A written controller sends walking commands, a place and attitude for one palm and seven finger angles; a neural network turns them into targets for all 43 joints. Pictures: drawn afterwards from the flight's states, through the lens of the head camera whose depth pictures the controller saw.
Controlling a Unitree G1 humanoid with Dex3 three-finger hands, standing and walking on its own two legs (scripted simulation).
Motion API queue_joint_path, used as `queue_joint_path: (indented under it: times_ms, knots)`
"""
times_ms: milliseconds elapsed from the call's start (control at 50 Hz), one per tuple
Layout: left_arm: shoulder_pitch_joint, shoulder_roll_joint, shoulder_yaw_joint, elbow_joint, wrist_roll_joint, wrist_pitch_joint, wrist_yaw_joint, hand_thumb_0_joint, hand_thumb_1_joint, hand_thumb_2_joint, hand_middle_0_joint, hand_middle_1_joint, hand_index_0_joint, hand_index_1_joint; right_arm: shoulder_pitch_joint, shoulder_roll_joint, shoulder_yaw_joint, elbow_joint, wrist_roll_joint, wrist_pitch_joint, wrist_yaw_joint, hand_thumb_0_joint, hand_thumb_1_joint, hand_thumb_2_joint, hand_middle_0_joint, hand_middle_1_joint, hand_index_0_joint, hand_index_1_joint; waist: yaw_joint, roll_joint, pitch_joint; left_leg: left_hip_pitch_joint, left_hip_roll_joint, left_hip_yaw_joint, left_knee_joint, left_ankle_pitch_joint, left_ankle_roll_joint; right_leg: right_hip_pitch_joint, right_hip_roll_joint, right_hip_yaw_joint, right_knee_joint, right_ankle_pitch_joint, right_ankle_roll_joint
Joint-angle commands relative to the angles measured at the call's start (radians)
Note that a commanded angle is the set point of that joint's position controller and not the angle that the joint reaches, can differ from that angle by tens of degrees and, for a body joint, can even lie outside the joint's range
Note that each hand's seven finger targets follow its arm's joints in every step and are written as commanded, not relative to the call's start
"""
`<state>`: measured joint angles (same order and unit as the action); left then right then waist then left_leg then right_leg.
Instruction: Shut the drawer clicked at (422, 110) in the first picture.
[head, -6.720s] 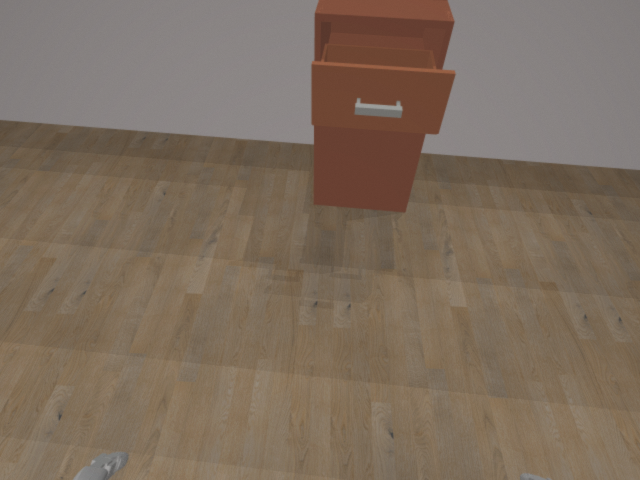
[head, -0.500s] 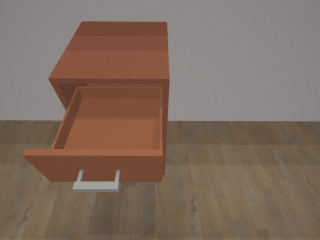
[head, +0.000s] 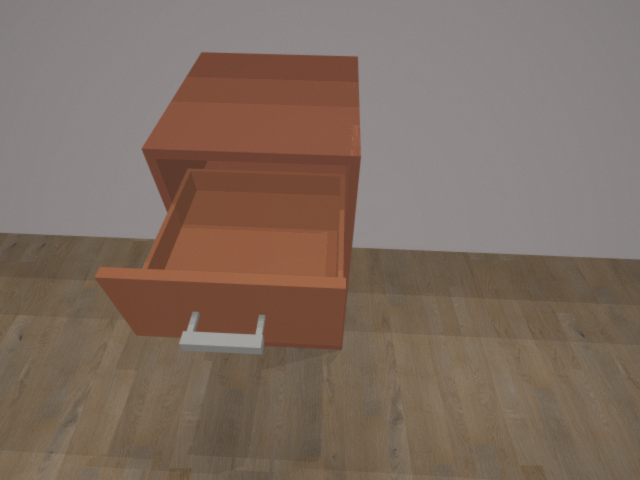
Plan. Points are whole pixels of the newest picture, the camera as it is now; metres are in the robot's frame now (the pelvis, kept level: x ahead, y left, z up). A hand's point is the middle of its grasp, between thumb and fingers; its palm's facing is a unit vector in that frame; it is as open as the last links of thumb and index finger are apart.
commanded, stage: come to a stop and stand still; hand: left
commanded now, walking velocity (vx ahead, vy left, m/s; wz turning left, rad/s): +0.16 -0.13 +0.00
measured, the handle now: (225, 331) +0.34 +0.19 -0.08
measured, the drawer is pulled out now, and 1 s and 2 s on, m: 0.29 0.29 0.29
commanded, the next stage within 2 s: look again from close up in 1.46 s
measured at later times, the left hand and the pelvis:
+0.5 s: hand out of the picture +0.03 +0.18 -0.18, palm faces +0.01 -0.97 -0.23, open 7.3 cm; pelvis +0.02 +0.00 -0.01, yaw +1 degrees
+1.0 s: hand out of the picture -0.02 +0.13 -0.17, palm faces +0.07 -0.98 -0.18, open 7.4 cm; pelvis +0.01 -0.03 +0.00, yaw +1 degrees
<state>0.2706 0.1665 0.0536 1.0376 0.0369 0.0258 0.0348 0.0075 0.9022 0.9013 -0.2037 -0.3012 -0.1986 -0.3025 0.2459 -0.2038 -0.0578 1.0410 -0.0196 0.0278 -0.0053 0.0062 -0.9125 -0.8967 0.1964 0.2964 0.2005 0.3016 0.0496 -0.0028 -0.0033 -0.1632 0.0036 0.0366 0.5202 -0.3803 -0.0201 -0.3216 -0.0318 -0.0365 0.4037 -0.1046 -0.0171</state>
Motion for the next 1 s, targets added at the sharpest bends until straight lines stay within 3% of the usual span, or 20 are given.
queue_joint_path:
  times_ms: [0, 20, 40, 60, 80, 120, 220, 300, 340, 380, 400, 420, 440, 460, 480, 500, 560, 620, 800, 980]
  knots:
    - [-0.003, 0.053, 0.015, -0.044, -0.023, -0.004, -0.003, 0.000, 0.900, 0.900, -0.200, -0.300, -0.200, -0.300, 0.247, -0.068, 0.004, 0.029, -0.014, -0.029, -0.021, 0.000, -0.900, -0.900, 0.200, 0.300, 0.200, 0.300, -0.088, 0.214, 0.065, 0.066, 0.189, -0.277, -0.391, -0.240, 0.086, -0.201, 0.025, 0.063, 0.160, -0.409, 0.007]
    - [-0.022, 0.037, 0.014, -0.057, -0.019, -0.008, -0.005, 0.000, 0.900, 0.900, -0.200, -0.300, -0.200, -0.300, 0.190, -0.108, 0.004, -0.007, -0.014, -0.028, -0.029, 0.000, -0.900, -0.900, 0.200, 0.300, 0.200, 0.300, -0.080, 0.259, 0.159, -0.067, 0.311, -0.421, -0.475, -0.336, 0.136, -0.245, 0.061, 0.006, 0.333, -0.333, 0.015]
    - [-0.027, 0.051, 0.018, -0.048, -0.010, -0.011, -0.011, 0.000, 0.900, 0.900, -0.200, -0.300, -0.200, -0.300, 0.124, -0.110, 0.013, -0.022, -0.015, -0.029, -0.032, 0.000, -0.900, -0.900, 0.200, 0.300, 0.200, 0.300, -0.062, 0.187, 0.197, -0.184, 0.315, -0.429, -0.489, -0.332, 0.156, -0.213, 0.037, 0.073, 0.440, -0.272, 0.009]
    - [0.009, 0.058, 0.022, -0.024, 0.001, -0.005, -0.013, 0.000, 0.900, 0.900, -0.200, -0.300, -0.200, -0.300, 0.085, -0.081, 0.020, -0.017, -0.012, -0.040, -0.034, 0.000, -0.900, -0.900, 0.200, 0.300, 0.200, 0.300, -0.029, 0.217, 0.185, -0.192, 0.282, -0.384, -0.478, -0.270, 0.135, -0.212, 0.032, 0.101, 0.503, -0.236, 0.008]
    - [0.039, 0.067, 0.024, -0.002, 0.003, -0.005, -0.019, 0.000, 0.900, 0.900, -0.200, -0.300, -0.200, -0.300, 0.075, -0.050, 0.029, -0.016, -0.005, -0.047, -0.037, 0.000, -0.900, -0.900, 0.200, 0.300, 0.200, 0.300, -0.019, 0.158, 0.212, -0.175, 0.237, -0.306, -0.453, -0.176, 0.115, -0.223, 0.029, 0.095, 0.555, -0.188, 0.014]
    - [0.071, 0.057, 0.021, 0.019, -0.002, -0.015, -0.027, 0.000, 0.900, 0.900, -0.200, -0.300, -0.200, -0.300, 0.128, -0.043, 0.034, 0.000, 0.002, -0.064, -0.045, 0.000, -0.900, -0.900, 0.200, 0.300, 0.200, 0.300, -0.034, 0.110, 0.160, -0.030, 0.194, -0.233, -0.397, 0.055, 0.106, -0.278, 0.035, 0.078, 0.621, -0.129, 0.032]
    - [0.046, 0.054, 0.006, 0.025, -0.016, -0.016, -0.016, 0.000, 0.900, 0.900, -0.200, -0.300, -0.200, -0.300, 0.250, -0.015, 0.043, 0.065, 0.002, -0.081, -0.067, 0.000, -0.900, -0.900, 0.200, 0.300, 0.200, 0.300, -0.062, 0.136, 0.104, 0.123, 0.231, -0.188, -0.259, 0.692, 0.132, -0.276, 0.013, 0.073, 0.583, -0.185, 0.048]
    - [-0.001, 0.025, -0.012, 0.024, -0.024, -0.016, -0.012, 0.000, 0.900, 0.900, -0.200, -0.300, -0.200, -0.300, 0.264, -0.014, 0.038, 0.099, -0.002, -0.071, -0.072, 0.000, -0.900, -0.900, 0.200, 0.300, 0.200, 0.300, -0.079, 0.153, 0.081, 0.124, 0.232, -0.176, -0.181, 0.894, 0.154, -0.129, 0.006, 0.023, 0.347, -0.244, 0.039]
    - [0.003, 0.012, -0.014, 0.026, -0.030, -0.017, -0.008, 0.000, 0.900, 0.900, -0.200, -0.300, -0.200, -0.300, 0.256, -0.021, 0.028, 0.107, -0.001, -0.059, -0.071, 0.000, -0.900, -0.900, 0.200, 0.300, 0.200, 0.300, -0.080, 0.159, 0.055, 0.117, 0.234, -0.186, -0.152, 0.873, 0.167, -0.045, 0.010, 0.014, 0.233, -0.247, 0.027]
    - [0.036, 0.014, -0.011, 0.043, -0.030, -0.024, -0.004, 0.000, 0.900, 0.900, -0.200, -0.300, -0.200, -0.300, 0.251, -0.015, 0.025, 0.117, 0.004, -0.054, -0.069, 0.000, -0.900, -0.900, 0.200, 0.300, 0.200, 0.300, -0.062, 0.132, 0.037, 0.093, 0.211, -0.177, -0.118, 0.797, 0.143, 0.056, 0.010, 0.004, 0.080, -0.138, 0.022]
    - [0.072, 0.017, -0.010, 0.059, -0.028, -0.032, -0.002, 0.000, 0.900, 0.900, -0.200, -0.300, -0.200, -0.300, 0.257, -0.001, 0.026, 0.119, 0.009, -0.053, -0.068, 0.000, -0.900, -0.900, 0.200, 0.300, 0.200, 0.300, -0.049, 0.088, 0.024, 0.054, 0.179, -0.163, -0.077, 0.704, 0.113, 0.148, -0.001, 0.013, -0.033, -0.005, 0.021]
    - [0.122, 0.042, -0.010, 0.081, -0.029, -0.042, 0.003, 0.000, 0.900, 0.900, -0.200, -0.300, -0.200, -0.300, 0.265, 0.026, 0.029, 0.116, 0.016, -0.057, -0.063, 0.000, -0.900, -0.900, 0.200, 0.300, 0.200, 0.300, -0.041, 0.029, -0.021, -0.032, 0.139, -0.130, -0.037, 0.544, 0.072, 0.290, -0.061, 0.093, -0.050, 0.182, 0.003]
    - [0.138, 0.060, -0.012, 0.102, -0.031, -0.049, 0.011, 0.000, 0.900, 0.900, -0.200, -0.300, -0.200, -0.300, 0.259, 0.063, 0.037, 0.110, 0.023, -0.057, -0.057, 0.000, -0.900, -0.900, 0.200, 0.300, 0.200, 0.300, -0.051, -0.035, -0.044, -0.122, 0.093, -0.091, -0.061, 0.299, 0.035, 0.379, -0.154, 0.172, -0.003, 0.390, -0.036]
    - [0.119, 0.077, -0.017, 0.107, -0.033, -0.051, 0.012, 0.000, 0.900, 0.900, -0.200, -0.300, -0.200, -0.300, 0.246, 0.079, 0.042, 0.111, 0.025, -0.053, -0.052, 0.000, -0.900, -0.900, 0.200, 0.300, 0.200, 0.300, -0.054, -0.056, -0.015, -0.147, 0.058, -0.079, -0.114, 0.109, 0.021, 0.364, -0.207, 0.179, 0.002, 0.454, -0.065]
    - [0.118, 0.065, -0.018, 0.107, -0.032, -0.057, 0.014, 0.000, 0.900, 0.900, -0.200, -0.300, -0.200, -0.300, 0.253, 0.085, 0.043, 0.116, 0.018, -0.046, -0.052, 0.000, -0.900, -0.900, 0.200, 0.300, 0.200, 0.300, -0.060, -0.157, -0.028, -0.095, 0.059, -0.061, -0.130, 0.119, 0.016, 0.337, -0.175, 0.170, 0.014, 0.498, -0.076]
    - [0.107, 0.050, -0.024, 0.111, -0.034, -0.061, 0.015, 0.000, 0.900, 0.900, -0.200, -0.300, -0.200, -0.300, 0.256, 0.068, 0.042, 0.127, 0.016, -0.044, -0.052, 0.000, -0.900, -0.900, 0.200, 0.300, 0.200, 0.300, -0.064, -0.178, -0.033, -0.050, 0.068, -0.057, -0.136, 0.155, 0.015, 0.313, -0.153, 0.149, 0.010, 0.513, -0.069]
    - [0.076, 0.031, -0.033, 0.102, -0.037, -0.055, 0.015, 0.000, 0.900, 0.900, -0.200, -0.300, -0.200, -0.300, 0.241, 0.068, 0.046, 0.141, 0.014, -0.049, -0.052, 0.000, -0.900, -0.900, 0.200, 0.300, 0.200, 0.300, -0.059, -0.037, 0.031, -0.024, 0.086, -0.076, -0.182, 0.308, 0.022, 0.267, -0.098, 0.107, 0.012, 0.424, -0.044]
    - [0.078, 0.035, -0.032, 0.102, -0.034, -0.052, 0.017, 0.000, 0.900, 0.900, -0.200, -0.300, -0.200, -0.300, 0.226, 0.058, 0.048, 0.140, 0.013, -0.047, -0.055, 0.000, -0.900, -0.900, 0.200, 0.300, 0.200, 0.300, -0.054, 0.015, 0.061, -0.007, 0.096, -0.075, -0.186, 0.335, 0.022, 0.238, -0.086, 0.102, -0.005, 0.342, -0.039]
    - [0.085, 0.051, -0.034, 0.100, -0.030, -0.055, 0.013, 0.000, 0.900, 0.900, -0.200, -0.300, -0.200, -0.300, 0.170, 0.029, 0.051, 0.118, 0.014, -0.039, -0.052, 0.000, -0.900, -0.900, 0.200, 0.300, 0.200, 0.300, -0.054, 0.003, 0.069, 0.029, 0.096, -0.074, -0.192, 0.285, 0.023, 0.209, -0.079, 0.120, -0.064, 0.251, -0.033]
    - [0.104, 0.047, -0.036, 0.107, -0.028, -0.054, 0.008, 0.000, 0.900, 0.900, -0.200, -0.300, -0.200, -0.300, 0.164, 0.016, 0.057, 0.107, 0.013, -0.037, -0.047, 0.000, -0.900, -0.900, 0.200, 0.300, 0.200, 0.300, -0.053, 0.011, 0.108, 0.026, 0.086, -0.073, -0.210, 0.219, 0.028, 0.162, -0.066, 0.137, -0.123, 0.034, -0.034]
